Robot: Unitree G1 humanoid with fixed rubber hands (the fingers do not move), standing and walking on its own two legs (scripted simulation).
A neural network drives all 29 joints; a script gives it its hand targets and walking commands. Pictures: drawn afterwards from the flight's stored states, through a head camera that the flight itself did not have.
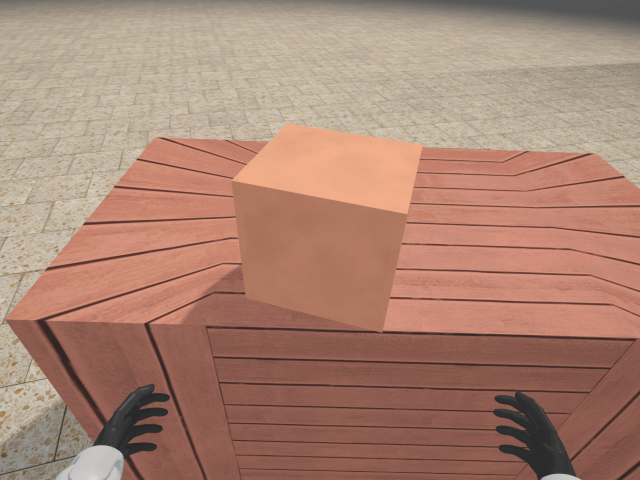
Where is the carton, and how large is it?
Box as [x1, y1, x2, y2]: [231, 124, 422, 332]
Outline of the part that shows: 286,124 231,180 246,297 381,332 422,144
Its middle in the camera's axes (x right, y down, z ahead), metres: +0.02 -0.03 +0.67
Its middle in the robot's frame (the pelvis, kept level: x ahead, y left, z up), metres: +0.52 +0.00 +0.08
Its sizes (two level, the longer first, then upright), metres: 0.243 0.219 0.235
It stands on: a pedestal, 0.72 m high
